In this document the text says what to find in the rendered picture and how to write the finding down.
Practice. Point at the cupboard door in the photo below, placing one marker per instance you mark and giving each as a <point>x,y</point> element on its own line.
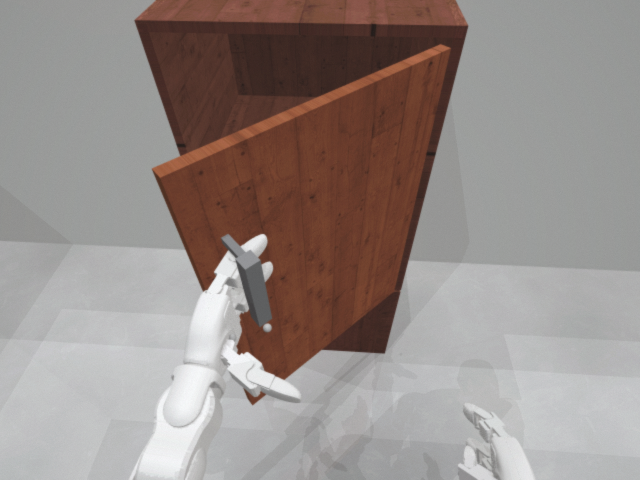
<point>332,183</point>

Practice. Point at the left robot forearm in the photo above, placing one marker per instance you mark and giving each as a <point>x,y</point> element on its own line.
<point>187,417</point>

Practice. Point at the handle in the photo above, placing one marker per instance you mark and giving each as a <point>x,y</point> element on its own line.
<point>251,274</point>

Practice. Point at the robot right hand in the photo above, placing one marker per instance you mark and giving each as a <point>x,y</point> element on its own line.
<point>505,460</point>

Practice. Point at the robot left hand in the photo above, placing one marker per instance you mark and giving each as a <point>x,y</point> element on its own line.
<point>216,316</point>

